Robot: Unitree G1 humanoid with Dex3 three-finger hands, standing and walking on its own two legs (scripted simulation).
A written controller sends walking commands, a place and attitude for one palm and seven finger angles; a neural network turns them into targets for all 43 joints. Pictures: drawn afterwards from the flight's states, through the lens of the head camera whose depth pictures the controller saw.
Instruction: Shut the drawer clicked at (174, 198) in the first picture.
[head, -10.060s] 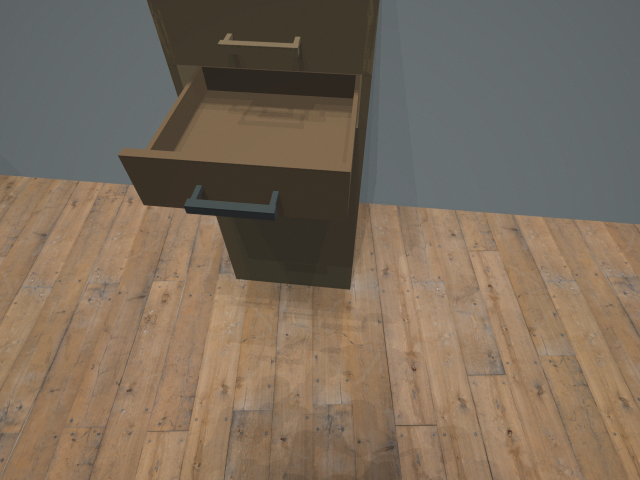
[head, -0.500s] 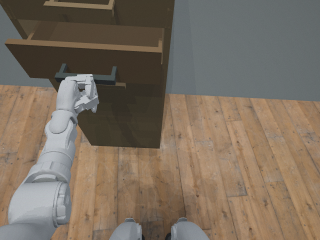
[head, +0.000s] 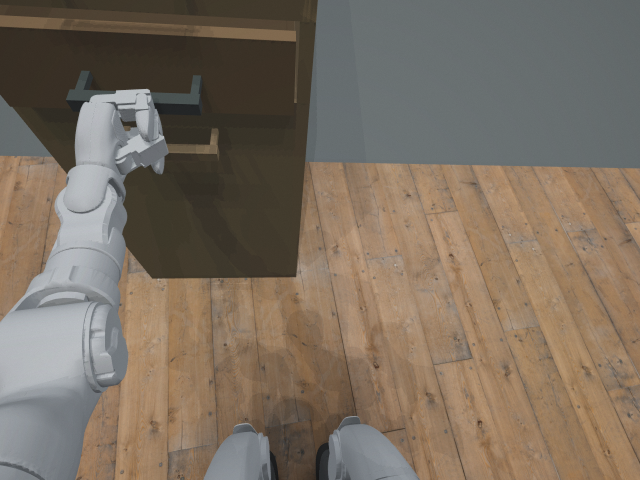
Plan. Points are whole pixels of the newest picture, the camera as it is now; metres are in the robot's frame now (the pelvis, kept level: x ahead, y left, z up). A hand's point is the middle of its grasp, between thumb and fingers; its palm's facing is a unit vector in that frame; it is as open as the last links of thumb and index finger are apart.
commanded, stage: push the drawer shut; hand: left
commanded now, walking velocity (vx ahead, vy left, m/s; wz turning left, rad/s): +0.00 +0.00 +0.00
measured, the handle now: (139, 91) +0.59 +0.18 +0.08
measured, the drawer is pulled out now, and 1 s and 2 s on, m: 0.03 0.00 0.00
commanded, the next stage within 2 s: pull the fist back off the drawer in 0.58 s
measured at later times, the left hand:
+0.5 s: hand (155, 118) +0.55 +0.16 +0.07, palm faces -0.02 -1.00 -0.06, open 3.0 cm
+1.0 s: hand (150, 116) +0.55 +0.17 +0.07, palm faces -0.04 -1.00 -0.06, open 3.1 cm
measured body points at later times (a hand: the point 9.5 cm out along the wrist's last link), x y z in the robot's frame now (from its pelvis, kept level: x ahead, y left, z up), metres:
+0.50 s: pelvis +0.00 +0.01 -0.01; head +0.15 +0.04 +0.42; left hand +0.55 +0.21 +0.08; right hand -0.04 -0.25 -0.11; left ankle +0.02 +0.08 -0.67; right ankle +0.02 -0.09 -0.67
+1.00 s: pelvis -0.01 +0.02 -0.01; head +0.14 +0.06 +0.41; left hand +0.55 +0.22 +0.08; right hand -0.06 -0.24 -0.10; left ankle +0.02 +0.08 -0.67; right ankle +0.02 -0.09 -0.67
